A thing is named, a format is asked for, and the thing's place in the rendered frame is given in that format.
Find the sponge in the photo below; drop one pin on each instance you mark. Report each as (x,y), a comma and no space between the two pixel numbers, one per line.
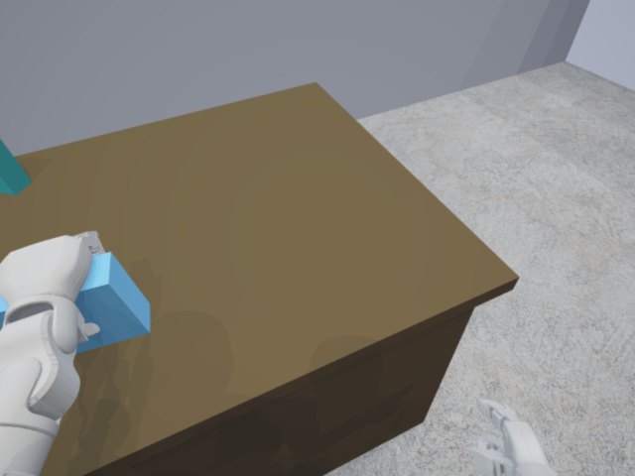
(110,299)

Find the left robot forearm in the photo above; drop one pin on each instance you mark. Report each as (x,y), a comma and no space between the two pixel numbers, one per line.
(38,382)

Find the table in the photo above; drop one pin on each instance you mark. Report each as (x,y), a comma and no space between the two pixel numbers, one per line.
(307,292)

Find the robot right hand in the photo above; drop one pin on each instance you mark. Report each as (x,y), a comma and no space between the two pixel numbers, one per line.
(520,445)

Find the robot left hand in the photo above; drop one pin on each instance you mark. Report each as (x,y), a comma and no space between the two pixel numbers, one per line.
(57,267)

